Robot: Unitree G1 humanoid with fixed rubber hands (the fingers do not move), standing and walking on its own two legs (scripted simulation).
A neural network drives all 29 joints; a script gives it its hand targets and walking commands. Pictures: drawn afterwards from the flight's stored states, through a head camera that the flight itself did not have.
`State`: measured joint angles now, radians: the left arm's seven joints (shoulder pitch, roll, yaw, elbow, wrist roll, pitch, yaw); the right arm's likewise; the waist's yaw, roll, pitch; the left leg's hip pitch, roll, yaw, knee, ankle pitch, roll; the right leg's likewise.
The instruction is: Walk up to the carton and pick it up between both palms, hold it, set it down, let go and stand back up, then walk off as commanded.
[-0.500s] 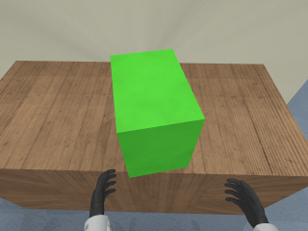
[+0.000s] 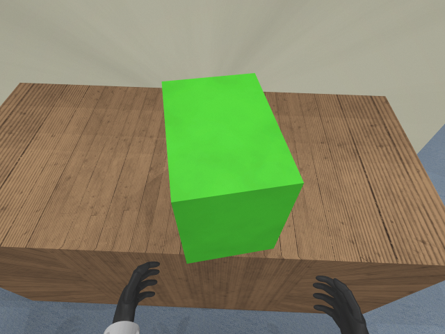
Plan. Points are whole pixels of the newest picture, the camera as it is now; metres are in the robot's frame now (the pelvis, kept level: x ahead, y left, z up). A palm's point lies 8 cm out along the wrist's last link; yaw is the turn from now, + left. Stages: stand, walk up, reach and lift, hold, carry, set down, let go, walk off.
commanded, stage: set down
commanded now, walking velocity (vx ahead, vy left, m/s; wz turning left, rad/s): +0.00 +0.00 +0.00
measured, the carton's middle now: (220, 169) +0.47 +0.03 -0.01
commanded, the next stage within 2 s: let go in 0.84 s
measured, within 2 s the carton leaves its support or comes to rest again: neither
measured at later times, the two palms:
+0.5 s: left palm (113, 323) +0.17 +0.21 -0.08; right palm (344, 329) +0.17 -0.19 -0.08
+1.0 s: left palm (111, 320) +0.18 +0.22 -0.09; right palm (348, 327) +0.18 -0.20 -0.08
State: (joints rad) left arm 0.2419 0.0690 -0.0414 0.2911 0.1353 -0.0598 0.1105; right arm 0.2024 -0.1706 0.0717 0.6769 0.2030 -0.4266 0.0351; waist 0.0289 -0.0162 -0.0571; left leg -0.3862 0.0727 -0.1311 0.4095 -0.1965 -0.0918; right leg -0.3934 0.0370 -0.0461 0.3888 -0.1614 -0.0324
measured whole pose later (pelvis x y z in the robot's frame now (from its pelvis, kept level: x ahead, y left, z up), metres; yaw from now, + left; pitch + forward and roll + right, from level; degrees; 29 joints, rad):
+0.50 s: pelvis +0.01 +0.00 +0.00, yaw +0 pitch +9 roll -1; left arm 0.25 0.17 -0.02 0.37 0.13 0.06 0.00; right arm 0.21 -0.13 0.06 0.68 0.10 -0.36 -0.04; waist 0.02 -0.02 -0.05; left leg -0.36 0.07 -0.13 0.40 -0.21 -0.09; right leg -0.37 0.03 -0.05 0.39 -0.18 -0.03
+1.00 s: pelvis +0.02 +0.00 +0.00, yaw +0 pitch +10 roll -1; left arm 0.24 0.19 -0.01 0.41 0.13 0.09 -0.01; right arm 0.20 -0.14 0.03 0.70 0.08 -0.34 -0.04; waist 0.01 -0.02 -0.04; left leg -0.36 0.07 -0.13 0.40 -0.23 -0.09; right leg -0.37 0.03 -0.05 0.39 -0.20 -0.03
